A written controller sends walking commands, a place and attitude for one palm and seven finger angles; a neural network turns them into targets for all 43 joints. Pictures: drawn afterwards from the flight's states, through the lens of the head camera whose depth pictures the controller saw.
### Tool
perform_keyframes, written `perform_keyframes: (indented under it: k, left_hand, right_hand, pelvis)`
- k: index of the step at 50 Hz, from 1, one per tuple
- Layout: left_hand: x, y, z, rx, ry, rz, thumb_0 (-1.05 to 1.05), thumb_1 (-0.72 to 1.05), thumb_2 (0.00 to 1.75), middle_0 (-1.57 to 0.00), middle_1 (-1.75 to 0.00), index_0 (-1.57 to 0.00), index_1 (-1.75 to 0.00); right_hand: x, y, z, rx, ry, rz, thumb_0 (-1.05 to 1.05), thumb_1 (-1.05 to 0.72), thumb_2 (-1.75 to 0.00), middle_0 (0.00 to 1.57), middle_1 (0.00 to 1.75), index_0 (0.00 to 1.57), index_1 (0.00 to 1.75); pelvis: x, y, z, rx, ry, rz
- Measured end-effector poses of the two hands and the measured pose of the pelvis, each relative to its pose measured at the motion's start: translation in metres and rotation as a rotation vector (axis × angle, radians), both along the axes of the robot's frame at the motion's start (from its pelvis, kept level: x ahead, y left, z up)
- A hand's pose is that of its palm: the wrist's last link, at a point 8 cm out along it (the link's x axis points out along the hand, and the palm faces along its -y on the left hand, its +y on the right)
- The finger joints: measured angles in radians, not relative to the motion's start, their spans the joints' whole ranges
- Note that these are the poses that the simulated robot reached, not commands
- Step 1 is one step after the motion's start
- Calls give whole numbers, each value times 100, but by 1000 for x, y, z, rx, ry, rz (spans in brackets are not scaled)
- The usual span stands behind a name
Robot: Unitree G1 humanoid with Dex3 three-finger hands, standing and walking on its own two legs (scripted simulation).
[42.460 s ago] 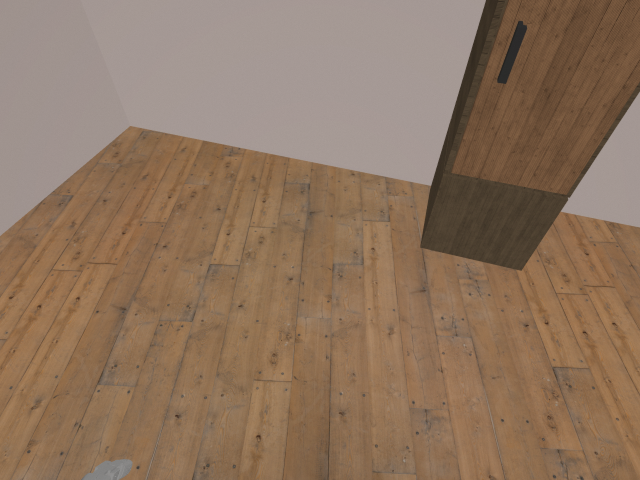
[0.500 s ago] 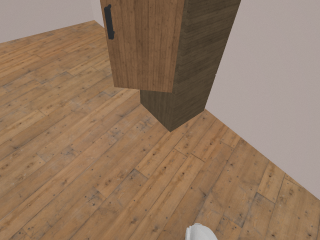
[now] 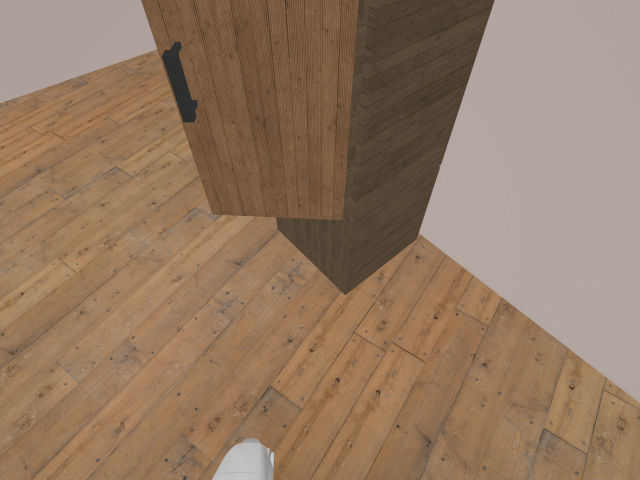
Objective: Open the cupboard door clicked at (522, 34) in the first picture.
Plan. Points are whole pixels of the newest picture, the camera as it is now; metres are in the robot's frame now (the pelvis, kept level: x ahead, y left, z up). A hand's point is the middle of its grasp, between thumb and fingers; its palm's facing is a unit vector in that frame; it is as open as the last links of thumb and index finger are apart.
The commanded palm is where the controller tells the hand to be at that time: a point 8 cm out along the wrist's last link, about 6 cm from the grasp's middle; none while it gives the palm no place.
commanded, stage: take the last steps up to it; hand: left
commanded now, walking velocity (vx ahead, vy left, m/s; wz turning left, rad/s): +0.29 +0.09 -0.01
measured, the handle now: (183, 82) +0.77 +0.30 +0.07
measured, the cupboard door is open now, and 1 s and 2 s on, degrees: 46 46 46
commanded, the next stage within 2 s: come to a stop and stand still in 0.24 s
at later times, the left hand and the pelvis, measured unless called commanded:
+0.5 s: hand (155, 408) +0.24 +0.28 -0.18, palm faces +0.03 -0.98 -0.19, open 7.3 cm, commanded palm none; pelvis +0.17 +0.09 +0.00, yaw -3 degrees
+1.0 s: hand (176, 407) +0.24 +0.24 -0.17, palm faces -0.01 -0.97 -0.23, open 7.3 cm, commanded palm none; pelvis +0.17 +0.06 +0.00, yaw -3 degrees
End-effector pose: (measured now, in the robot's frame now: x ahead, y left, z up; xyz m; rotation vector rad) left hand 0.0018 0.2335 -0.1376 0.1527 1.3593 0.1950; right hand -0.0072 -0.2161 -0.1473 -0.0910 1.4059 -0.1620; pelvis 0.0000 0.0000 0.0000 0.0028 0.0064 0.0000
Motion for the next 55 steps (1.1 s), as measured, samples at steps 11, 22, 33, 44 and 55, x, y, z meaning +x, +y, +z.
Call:
perform_keyframes:
  k: [11,22,33,44,55]
  left_hand:
    - [9,29,-28,-113,232,115,0,92,89,-20,-30,-20,-30]
    - [192,83,-16,-57,-33,-21,1,93,89,-20,-30,-20,-30]
    - [279,83,-2,16,-114,-114,0,92,90,-19,-30,-20,-30]
    - [259,46,1,24,-83,-118,0,92,89,-20,-30,-20,-30]
    - [210,70,-18,-32,-47,-34,0,92,89,-20,-30,-21,-30]
  right_hand:
    - [205,37,2,-90,-214,149,1,-93,-90,20,30,19,30]
    - [230,76,20,-108,-217,44,-3,-96,-90,21,30,20,30]
    - [190,72,-4,-53,-12,-58,-1,-92,-90,21,30,20,30]
    - [176,39,-12,-28,61,-97,0,-91,-90,20,30,20,30]
    - [205,57,2,-72,-71,3,0,-91,-90,20,30,19,30]
  pelvis:
    - [105,62,-20,-3,5,3]
    - [163,94,-1,-10,-19,-48]
    - [190,79,-6,-7,-11,-68]
    - [183,56,-5,15,-4,-65]
    - [169,75,-8,-3,-23,-47]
